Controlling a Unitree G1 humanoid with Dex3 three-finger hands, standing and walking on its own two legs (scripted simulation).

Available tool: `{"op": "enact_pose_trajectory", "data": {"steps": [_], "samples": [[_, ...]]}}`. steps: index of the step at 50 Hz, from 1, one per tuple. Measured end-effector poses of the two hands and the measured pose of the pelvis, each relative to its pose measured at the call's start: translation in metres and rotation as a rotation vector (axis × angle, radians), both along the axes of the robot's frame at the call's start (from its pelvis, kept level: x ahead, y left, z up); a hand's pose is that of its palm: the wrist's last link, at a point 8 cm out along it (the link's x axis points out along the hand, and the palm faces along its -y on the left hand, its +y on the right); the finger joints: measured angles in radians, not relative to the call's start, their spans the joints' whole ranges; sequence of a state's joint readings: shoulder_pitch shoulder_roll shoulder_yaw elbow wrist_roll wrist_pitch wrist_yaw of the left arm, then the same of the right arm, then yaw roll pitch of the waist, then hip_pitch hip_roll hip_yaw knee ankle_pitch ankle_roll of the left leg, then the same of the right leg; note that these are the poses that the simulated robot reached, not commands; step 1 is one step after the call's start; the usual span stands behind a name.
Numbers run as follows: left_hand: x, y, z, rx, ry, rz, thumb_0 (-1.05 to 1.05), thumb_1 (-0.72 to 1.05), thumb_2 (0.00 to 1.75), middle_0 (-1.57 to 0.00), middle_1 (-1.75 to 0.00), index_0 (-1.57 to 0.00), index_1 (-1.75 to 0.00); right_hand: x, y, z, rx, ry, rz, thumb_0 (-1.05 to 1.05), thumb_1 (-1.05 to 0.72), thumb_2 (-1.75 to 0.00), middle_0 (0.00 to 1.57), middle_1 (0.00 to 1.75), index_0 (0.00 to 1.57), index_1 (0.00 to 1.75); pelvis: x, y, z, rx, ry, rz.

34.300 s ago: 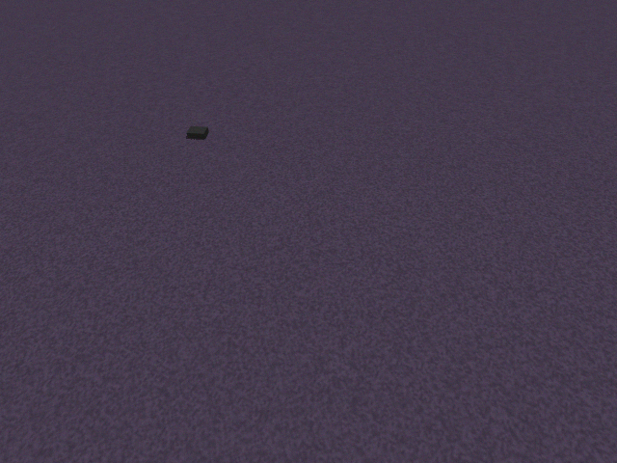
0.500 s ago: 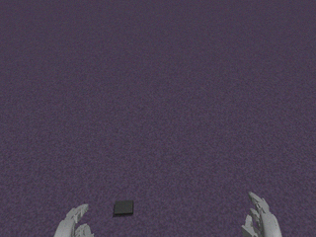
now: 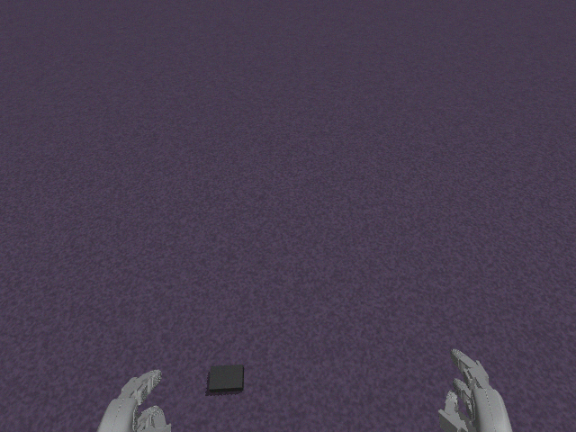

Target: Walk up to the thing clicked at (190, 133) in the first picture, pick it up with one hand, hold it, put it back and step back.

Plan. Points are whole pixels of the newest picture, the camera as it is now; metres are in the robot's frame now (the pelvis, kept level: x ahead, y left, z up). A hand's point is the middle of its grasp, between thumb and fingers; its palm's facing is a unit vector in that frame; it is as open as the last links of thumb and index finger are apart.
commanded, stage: home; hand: left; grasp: from above
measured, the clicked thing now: (227, 378) +0.44 +0.21 -0.70
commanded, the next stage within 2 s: stand in 0.56 s
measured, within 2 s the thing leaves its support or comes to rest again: neither
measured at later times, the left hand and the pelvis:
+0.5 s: hand out of the picture +0.16 +0.18 -0.04, palm faces +0.05 -0.98 -0.20, open 7.4 cm; pelvis +0.00 +0.00 +0.00, yaw +0 degrees
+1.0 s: hand out of the picture +0.08 +0.24 -0.11, palm faces +0.02 -0.94 -0.34, open 7.4 cm; pelvis +0.00 +0.00 +0.03, yaw +0 degrees
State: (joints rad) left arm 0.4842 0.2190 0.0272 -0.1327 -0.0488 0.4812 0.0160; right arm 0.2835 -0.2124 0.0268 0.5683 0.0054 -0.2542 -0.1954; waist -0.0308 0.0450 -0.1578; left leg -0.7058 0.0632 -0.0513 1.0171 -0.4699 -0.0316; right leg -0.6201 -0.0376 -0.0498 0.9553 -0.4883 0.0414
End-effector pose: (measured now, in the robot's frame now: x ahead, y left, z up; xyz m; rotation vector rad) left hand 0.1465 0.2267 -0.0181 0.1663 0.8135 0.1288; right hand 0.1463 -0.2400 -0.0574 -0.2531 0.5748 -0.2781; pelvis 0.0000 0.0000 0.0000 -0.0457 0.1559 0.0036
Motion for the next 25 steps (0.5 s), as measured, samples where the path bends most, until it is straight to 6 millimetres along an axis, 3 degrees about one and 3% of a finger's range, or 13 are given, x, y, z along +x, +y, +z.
{"op": "enact_pose_trajectory", "data": {"steps": [25], "samples": [[0.0007,-0.0024,0.0007,0.0,-0.004,-0.002,0.01,0.91,0.9,-0.2,-0.3,-0.2,-0.3,0.0018,-0.0035,0.0001,0.001,0.0,-0.003,0.01,-0.9,-0.9,0.21,0.3,0.2,0.3,0.0012,-0.0019,-0.0004,0.002,0.0,-0.001]]}}
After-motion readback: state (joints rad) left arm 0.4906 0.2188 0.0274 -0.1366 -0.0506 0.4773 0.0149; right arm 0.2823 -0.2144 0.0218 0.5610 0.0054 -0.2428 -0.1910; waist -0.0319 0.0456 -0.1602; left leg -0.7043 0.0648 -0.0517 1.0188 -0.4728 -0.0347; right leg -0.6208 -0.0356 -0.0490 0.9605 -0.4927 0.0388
